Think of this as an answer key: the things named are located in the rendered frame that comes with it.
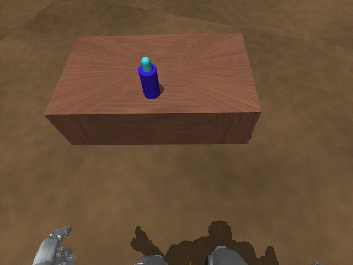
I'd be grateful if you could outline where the bottle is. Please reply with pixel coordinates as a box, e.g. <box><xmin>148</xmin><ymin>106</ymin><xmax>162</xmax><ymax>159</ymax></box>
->
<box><xmin>138</xmin><ymin>57</ymin><xmax>160</xmax><ymax>99</ymax></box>

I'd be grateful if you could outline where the left robot hand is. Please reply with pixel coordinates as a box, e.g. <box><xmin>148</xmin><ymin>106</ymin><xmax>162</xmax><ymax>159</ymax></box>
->
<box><xmin>32</xmin><ymin>226</ymin><xmax>77</xmax><ymax>265</ymax></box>

